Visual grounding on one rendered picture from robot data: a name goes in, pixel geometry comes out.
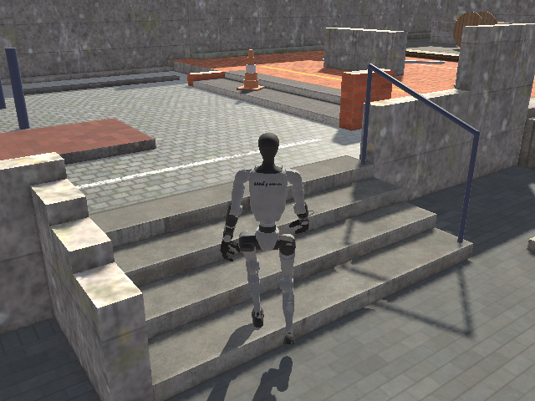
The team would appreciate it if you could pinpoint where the right robot upper arm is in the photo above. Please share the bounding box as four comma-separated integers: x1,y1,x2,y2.
286,169,306,215

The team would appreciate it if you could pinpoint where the robot right hand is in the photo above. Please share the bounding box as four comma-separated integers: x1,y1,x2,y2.
289,220,309,234

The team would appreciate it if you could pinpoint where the left robot upper arm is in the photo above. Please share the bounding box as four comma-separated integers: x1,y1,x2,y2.
229,169,251,216

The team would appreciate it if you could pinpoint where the robot right shin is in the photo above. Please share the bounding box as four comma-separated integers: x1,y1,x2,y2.
283,278,294,335

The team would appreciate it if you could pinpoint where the left robot forearm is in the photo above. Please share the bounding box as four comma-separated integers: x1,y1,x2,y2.
222,203,238,242

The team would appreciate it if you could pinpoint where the robot left hand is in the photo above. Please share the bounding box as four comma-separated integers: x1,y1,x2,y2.
220,240,240,261

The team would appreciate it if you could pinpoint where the left robot foot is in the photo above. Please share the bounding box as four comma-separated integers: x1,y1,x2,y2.
252,308,264,327

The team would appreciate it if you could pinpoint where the right robot forearm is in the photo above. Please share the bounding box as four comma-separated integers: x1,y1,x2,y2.
297,202,309,225

